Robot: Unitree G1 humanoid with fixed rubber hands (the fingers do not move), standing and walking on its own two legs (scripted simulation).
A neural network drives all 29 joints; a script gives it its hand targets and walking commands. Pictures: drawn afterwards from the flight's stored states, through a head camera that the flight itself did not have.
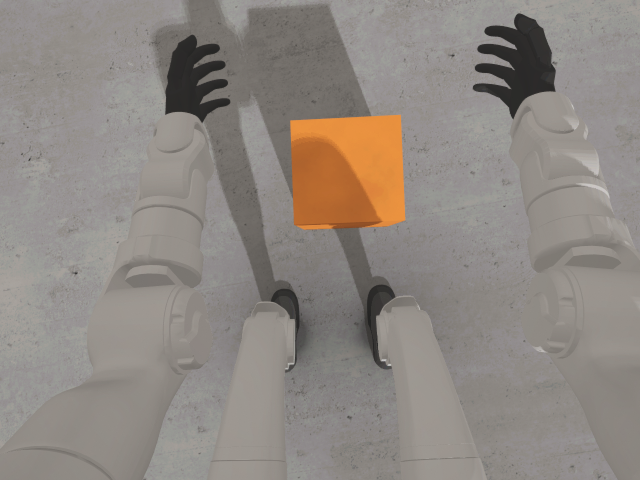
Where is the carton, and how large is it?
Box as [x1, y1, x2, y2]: [290, 115, 404, 229]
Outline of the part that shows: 400,115 290,120 293,210 295,225 304,229 386,226 404,220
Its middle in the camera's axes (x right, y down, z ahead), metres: +0.06 -0.12 +0.85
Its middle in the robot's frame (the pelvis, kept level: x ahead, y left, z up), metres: +0.48 -0.03 -0.51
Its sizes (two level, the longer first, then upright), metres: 0.210 0.200 0.250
